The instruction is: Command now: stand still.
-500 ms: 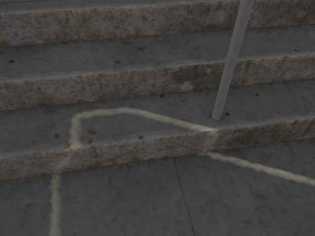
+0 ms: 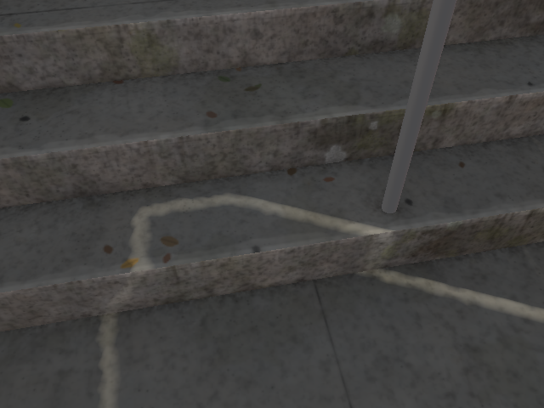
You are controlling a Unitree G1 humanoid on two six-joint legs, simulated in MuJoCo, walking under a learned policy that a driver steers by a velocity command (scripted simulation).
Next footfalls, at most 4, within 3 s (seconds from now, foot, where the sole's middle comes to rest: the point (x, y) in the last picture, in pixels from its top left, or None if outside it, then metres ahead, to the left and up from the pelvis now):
1.12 left None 0.47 0.09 -0.77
1.56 right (314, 343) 0.67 -0.08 -0.77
2.14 left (135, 241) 0.87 0.38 -0.60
2.84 right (140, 120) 1.15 0.38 -0.42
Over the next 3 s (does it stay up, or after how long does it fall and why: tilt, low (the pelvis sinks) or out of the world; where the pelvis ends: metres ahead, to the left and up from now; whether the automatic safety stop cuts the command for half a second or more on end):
stays up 1.10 0.47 0.29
